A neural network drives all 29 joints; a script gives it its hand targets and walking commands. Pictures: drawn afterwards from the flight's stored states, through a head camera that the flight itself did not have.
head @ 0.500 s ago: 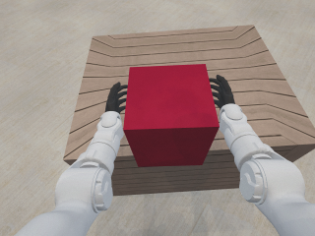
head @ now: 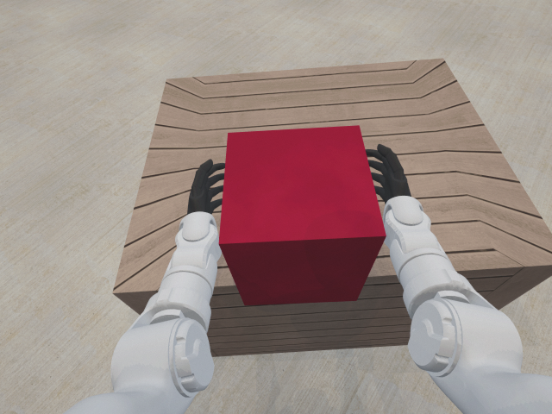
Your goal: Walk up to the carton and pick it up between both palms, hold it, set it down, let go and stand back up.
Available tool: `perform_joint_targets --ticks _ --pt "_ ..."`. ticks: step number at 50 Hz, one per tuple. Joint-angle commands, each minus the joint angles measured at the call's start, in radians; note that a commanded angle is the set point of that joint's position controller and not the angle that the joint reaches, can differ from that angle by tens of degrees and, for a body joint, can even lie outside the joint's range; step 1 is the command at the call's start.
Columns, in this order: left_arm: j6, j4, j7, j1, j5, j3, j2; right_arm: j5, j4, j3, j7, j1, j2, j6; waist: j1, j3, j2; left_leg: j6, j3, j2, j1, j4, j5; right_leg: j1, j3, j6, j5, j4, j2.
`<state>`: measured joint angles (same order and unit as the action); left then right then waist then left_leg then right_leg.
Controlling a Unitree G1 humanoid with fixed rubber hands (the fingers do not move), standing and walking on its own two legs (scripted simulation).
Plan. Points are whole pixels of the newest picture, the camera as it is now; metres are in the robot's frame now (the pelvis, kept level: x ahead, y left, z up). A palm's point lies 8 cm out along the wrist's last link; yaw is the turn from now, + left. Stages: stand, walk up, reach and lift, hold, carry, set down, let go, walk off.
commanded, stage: reach and lift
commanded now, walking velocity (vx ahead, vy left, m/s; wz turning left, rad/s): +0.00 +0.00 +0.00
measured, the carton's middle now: (297, 223) +0.42 -0.01 -0.02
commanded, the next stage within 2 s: none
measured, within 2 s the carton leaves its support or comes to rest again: leaves its support in 0.24 s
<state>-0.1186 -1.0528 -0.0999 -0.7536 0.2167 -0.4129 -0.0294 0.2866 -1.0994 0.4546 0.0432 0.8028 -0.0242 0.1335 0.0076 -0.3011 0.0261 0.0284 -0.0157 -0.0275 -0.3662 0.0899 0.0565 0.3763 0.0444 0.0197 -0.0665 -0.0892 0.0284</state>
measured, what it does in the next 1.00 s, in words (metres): stands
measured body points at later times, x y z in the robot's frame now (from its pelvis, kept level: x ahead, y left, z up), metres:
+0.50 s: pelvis +0.01 +0.00 +0.00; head +0.04 +0.00 +0.45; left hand +0.43 +0.14 +0.07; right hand +0.44 -0.17 +0.08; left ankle -0.03 +0.14 -0.75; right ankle -0.03 -0.13 -0.75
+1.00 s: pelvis -0.01 +0.00 +0.01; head -0.02 -0.01 +0.46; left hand +0.43 +0.13 +0.16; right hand +0.43 -0.17 +0.17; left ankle -0.03 +0.14 -0.75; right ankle -0.03 -0.13 -0.75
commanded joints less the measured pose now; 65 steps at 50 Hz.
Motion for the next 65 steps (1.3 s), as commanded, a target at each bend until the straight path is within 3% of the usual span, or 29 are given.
perform_joint_targets --ticks 1,4,7,9,12,14,15,16,19,22,26,27,29,33,34,36,38,41,42,44,47,49,51,56,57,59,62,64,65 --pt "-0.051 0.164 0.151 -0.572 0.052 0.242 -0.482 0.038 0.067 -0.206 -0.137 0.478 0.457 0.041 0.008 -0.525 -0.013 -0.002 0.052 0.052 0.239 -0.091 0.332 -0.379 -0.002 -0.022 -0.363 0.098 -0.052" --pt "-0.044 0.165 0.150 -0.568 0.045 0.268 -0.507 0.034 0.149 -0.216 -0.137 0.522 0.468 0.053 0.015 -0.552 -0.027 -0.005 0.046 0.052 0.238 -0.102 0.370 -0.392 0.001 -0.020 -0.397 0.126 -0.056" --pt "-0.032 0.186 0.145 -0.570 0.011 0.289 -0.510 0.001 0.145 -0.267 -0.128 0.513 0.499 0.037 0.010 -0.535 -0.061 -0.002 0.038 0.055 0.266 -0.126 0.446 -0.411 0.006 -0.006 -0.473 0.149 -0.067" --pt "-0.025 0.203 0.139 -0.567 0.012 0.314 -0.515 -0.010 0.133 -0.280 -0.125 0.494 0.497 0.023 0.000 -0.548 -0.020 -0.002 0.040 0.054 0.271 -0.136 0.469 -0.436 -0.007 -0.018 -0.490 0.155 -0.063" --pt "-0.013 0.197 0.132 -0.559 -0.002 0.315 -0.530 -0.028 0.155 -0.307 -0.126 0.500 0.506 0.012 -0.008 -0.580 -0.042 -0.004 0.042 0.054 0.272 -0.160 0.464 -0.471 -0.007 -0.013 -0.507 0.183 -0.063" --pt "-0.006 0.208 0.132 -0.580 -0.012 0.332 -0.545 -0.036 0.136 -0.303 -0.128 0.525 0.516 0.003 0.006 -0.526 -0.032 -0.004 0.036 0.058 0.273 -0.155 0.468 -0.443 -0.012 -0.014 -0.514 0.182 -0.062" --pt "-0.003 0.214 0.129 -0.592 -0.020 0.341 -0.531 -0.033 0.140 -0.299 -0.122 0.513 0.519 -0.003 0.029 -0.542 -0.050 -0.010 0.034 0.055 0.294 -0.157 0.466 -0.461 -0.006 -0.012 -0.527 0.186 -0.062" --pt "0.004 0.219 0.130 -0.595 -0.025 0.344 -0.537 -0.032 0.147 -0.296 -0.120 0.510 0.516 -0.005 0.017 -0.537 -0.037 -0.002 0.035 0.061 0.287 -0.160 0.470 -0.469 -0.009 -0.014 -0.519 0.181 -0.064" --pt "0.016 0.256 0.123 -0.650 -0.050 0.370 -0.537 -0.052 0.157 -0.315 -0.119 0.544 0.528 -0.018 0.031 -0.551 -0.020 -0.004 0.031 0.061 0.312 -0.174 0.480 -0.469 -0.008 -0.016 -0.522 0.192 -0.064" --pt "0.043 0.250 0.118 -0.670 -0.059 0.389 -0.532 -0.075 0.175 -0.325 -0.119 0.577 0.502 -0.045 0.022 -0.548 -0.018 0.005 0.029 0.055 0.344 -0.185 0.500 -0.452 -0.012 -0.021 -0.501 0.187 -0.071" --pt "0.088 0.241 0.119 -0.695 -0.078 0.392 -0.548 -0.093 0.196 -0.320 -0.124 0.625 0.493 -0.086 0.019 -0.512 -0.022 0.006 0.021 0.059 0.366 -0.184 0.469 -0.422 -0.014 -0.023 -0.449 0.181 -0.073" --pt "0.100 0.264 0.119 -0.709 -0.076 0.388 -0.536 -0.095 0.182 -0.318 -0.122 0.626 0.502 -0.101 0.025 -0.497 0.009 0.010 0.030 0.056 0.343 -0.184 0.457 -0.462 -0.023 -0.026 -0.458 0.177 -0.062" --pt "0.126 0.268 0.119 -0.732 -0.068 0.379 -0.525 -0.098 0.167 -0.300 -0.127 0.620 0.493 -0.133 0.024 -0.481 0.009 0.010 0.025 0.058 0.341 -0.162 0.403 -0.469 -0.010 -0.026 -0.407 0.168 -0.068" --pt "0.191 0.259 0.127 -0.741 -0.096 0.344 -0.517 -0.100 0.210 -0.297 -0.129 0.674 0.481 -0.191 0.019 -0.442 -0.058 -0.003 0.032 0.062 0.347 -0.155 0.377 -0.477 -0.010 -0.016 -0.400 0.160 -0.067" --pt "0.206 0.252 0.131 -0.753 -0.089 0.341 -0.525 -0.098 0.221 -0.289 -0.129 0.690 0.477 -0.201 0.027 -0.471 -0.054 -0.003 0.027 0.062 0.354 -0.158 0.371 -0.484 -0.014 -0.021 -0.396 0.159 -0.066" --pt "0.230 0.246 0.128 -0.761 -0.084 0.315 -0.498 -0.114 0.243 -0.302 -0.128 0.723 0.477 -0.223 -0.003 -0.432 -0.054 -0.013 0.038 0.067 0.349 -0.141 0.361 -0.522 -0.016 -0.001 -0.431 0.165 -0.061" --pt "0.248 0.285 0.129 -0.779 -0.075 0.306 -0.484 -0.124 0.234 -0.290 -0.130 0.704 0.471 -0.250 0.002 -0.420 -0.040 -0.014 0.038 0.068 0.359 -0.124 0.336 -0.516 -0.016 0.000 -0.411 0.164 -0.056" --pt "0.273 0.282 0.129 -0.802 -0.084 0.301 -0.460 -0.131 0.233 -0.309 -0.128 0.733 0.459 -0.282 0.002 -0.384 -0.086 -0.023 0.037 0.064 0.343 -0.111 0.327 -0.546 -0.005 0.008 -0.447 0.171 -0.063" --pt "0.283 0.283 0.132 -0.804 -0.095 0.296 -0.453 -0.150 0.256 -0.311 -0.126 0.739 0.458 -0.291 -0.008 -0.388 -0.065 -0.020 0.041 0.069 0.332 -0.114 0.315 -0.549 -0.011 0.007 -0.439 0.170 -0.067" --pt "0.300 0.285 0.133 -0.804 -0.115 0.325 -0.444 -0.171 0.268 -0.325 -0.122 0.745 0.447 -0.303 -0.013 -0.361 -0.036 -0.015 0.042 0.072 0.330 -0.122 0.297 -0.542 -0.018 0.000 -0.402 0.167 -0.068" --pt "0.319 0.342 0.130 -0.848 -0.134 0.334 -0.429 -0.187 0.302 -0.342 -0.119 0.764 0.458 -0.330 -0.013 -0.379 -0.074 -0.030 0.033 0.062 0.318 -0.122 0.254 -0.545 -0.021 0.003 -0.357 0.174 -0.064" --pt "0.331 0.349 0.131 -0.860 -0.134 0.344 -0.456 -0.188 0.332 -0.353 -0.113 0.795 0.461 -0.345 -0.011 -0.397 -0.053 -0.028 0.034 0.063 0.327 -0.123 0.227 -0.535 -0.021 -0.001 -0.316 0.165 -0.063" --pt "0.341 0.363 0.131 -0.875 -0.167 0.365 -0.441 -0.219 0.349 -0.377 -0.108 0.805 0.468 -0.358 -0.010 -0.396 -0.077 -0.024 0.030 0.062 0.328 -0.138 0.225 -0.536 -0.018 -0.002 -0.316 0.173 -0.062" --pt "0.374 0.429 0.127 -0.934 -0.222 0.430 -0.426 -0.277 0.364 -0.405 -0.078 0.819 0.468 -0.398 0.007 -0.396 -0.009 -0.014 0.039 0.069 0.337 -0.155 0.235 -0.536 -0.028 -0.006 -0.315 0.187 -0.058" --pt "0.377 0.446 0.123 -0.927 -0.241 0.435 -0.427 -0.282 0.382 -0.423 -0.075 0.823 0.469 -0.411 0.003 -0.403 -0.050 -0.015 0.033 0.065 0.330 -0.160 0.231 -0.556 -0.019 -0.003 -0.303 0.198 -0.058" --pt "0.390 0.461 0.119 -0.945 -0.260 0.447 -0.424 -0.288 0.430 -0.431 -0.062 0.846 0.462 -0.424 0.005 -0.419 -0.055 -0.020 0.025 0.059 0.348 -0.163 0.231 -0.541 -0.015 -0.001 -0.290 0.205 -0.064" --pt "0.417 0.469 0.113 -0.954 -0.283 0.459 -0.414 -0.322 0.418 -0.447 -0.050 0.856 0.480 -0.459 -0.002 -0.379 -0.041 -0.018 0.032 0.064 0.342 -0.186 0.244 -0.525 -0.024 -0.004 -0.273 0.215 -0.057" --pt "0.432 0.481 0.099 -0.971 -0.299 0.473 -0.391 -0.344 0.427 -0.447 -0.035 0.857 0.458 -0.479 -0.002 -0.385 0.001 -0.011 0.034 0.063 0.338 -0.204 0.251 -0.532 -0.026 -0.009 -0.259 0.219 -0.054" --pt "0.440 0.489 0.096 -0.972 -0.303 0.476 -0.382 -0.349 0.434 -0.452 -0.031 0.857 0.463 -0.485 -0.004 -0.378 -0.012 -0.006 0.026 0.062 0.329 -0.212 0.240 -0.537 -0.026 -0.013 -0.236 0.211 -0.054"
